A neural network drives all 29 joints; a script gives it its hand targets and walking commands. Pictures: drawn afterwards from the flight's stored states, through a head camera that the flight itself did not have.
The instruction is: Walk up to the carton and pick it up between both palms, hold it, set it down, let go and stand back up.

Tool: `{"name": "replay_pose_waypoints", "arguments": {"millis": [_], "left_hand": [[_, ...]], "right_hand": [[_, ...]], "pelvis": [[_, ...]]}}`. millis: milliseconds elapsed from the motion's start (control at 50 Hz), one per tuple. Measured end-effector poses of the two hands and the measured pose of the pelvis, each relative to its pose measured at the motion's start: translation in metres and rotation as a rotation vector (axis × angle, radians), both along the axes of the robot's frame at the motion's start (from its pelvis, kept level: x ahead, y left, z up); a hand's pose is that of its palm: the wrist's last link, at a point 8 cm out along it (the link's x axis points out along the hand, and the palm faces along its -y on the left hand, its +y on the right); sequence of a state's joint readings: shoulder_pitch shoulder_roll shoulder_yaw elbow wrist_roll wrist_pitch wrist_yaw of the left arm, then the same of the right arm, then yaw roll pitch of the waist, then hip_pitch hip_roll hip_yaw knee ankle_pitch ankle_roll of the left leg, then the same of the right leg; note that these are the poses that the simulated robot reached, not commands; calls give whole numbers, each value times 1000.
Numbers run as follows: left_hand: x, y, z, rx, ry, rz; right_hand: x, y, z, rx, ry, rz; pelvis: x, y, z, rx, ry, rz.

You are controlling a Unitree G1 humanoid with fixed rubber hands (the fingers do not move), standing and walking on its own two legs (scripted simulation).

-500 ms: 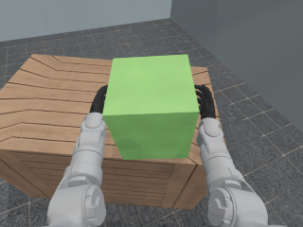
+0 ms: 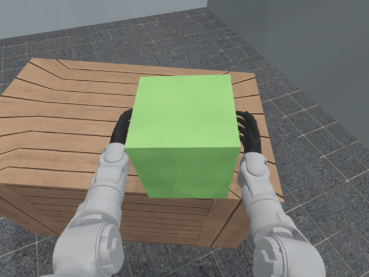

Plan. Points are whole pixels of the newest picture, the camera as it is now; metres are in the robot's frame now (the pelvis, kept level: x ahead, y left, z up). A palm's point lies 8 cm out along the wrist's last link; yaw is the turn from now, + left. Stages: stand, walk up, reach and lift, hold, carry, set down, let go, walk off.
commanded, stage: set down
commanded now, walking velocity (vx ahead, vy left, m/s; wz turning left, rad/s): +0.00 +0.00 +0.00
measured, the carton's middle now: (186, 141) +0.42 +0.00 +0.02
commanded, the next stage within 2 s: none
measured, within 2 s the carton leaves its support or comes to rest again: rests again in 0.70 s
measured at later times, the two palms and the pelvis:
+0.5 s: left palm (117, 146) +0.40 +0.16 +0.03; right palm (244, 150) +0.38 -0.13 +0.04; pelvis -0.01 +0.00 +0.00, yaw +0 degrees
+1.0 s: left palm (121, 145) +0.41 +0.16 +0.01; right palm (243, 154) +0.39 -0.14 +0.02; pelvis +0.00 +0.00 +0.00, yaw +0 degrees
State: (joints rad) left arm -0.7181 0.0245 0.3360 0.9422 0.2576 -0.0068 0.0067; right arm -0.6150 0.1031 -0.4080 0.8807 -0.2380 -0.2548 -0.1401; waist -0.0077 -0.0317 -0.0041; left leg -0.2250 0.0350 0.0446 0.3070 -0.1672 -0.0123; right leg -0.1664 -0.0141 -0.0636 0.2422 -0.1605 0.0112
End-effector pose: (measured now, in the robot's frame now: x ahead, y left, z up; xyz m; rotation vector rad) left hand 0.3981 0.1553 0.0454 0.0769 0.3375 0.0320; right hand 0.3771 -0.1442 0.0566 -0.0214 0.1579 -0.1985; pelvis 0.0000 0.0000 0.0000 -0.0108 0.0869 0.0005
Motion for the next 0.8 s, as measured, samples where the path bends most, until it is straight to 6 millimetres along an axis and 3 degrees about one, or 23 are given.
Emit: {"name": "replay_pose_waypoints", "arguments": {"millis": [380,620,800], "left_hand": [[-2,9,-9,-32,13,20],[4,7,-27,-26,27,21],[13,4,-28,-19,-6,18]], "right_hand": [[1,9,-3,-2,35,3],[1,8,-32,4,86,-5],[7,5,-40,4,70,-7]], "pelvis": [[-8,3,-1,1,36,-4],[-1,4,-2,-1,81,-7],[6,1,-3,-5,133,2]]}}
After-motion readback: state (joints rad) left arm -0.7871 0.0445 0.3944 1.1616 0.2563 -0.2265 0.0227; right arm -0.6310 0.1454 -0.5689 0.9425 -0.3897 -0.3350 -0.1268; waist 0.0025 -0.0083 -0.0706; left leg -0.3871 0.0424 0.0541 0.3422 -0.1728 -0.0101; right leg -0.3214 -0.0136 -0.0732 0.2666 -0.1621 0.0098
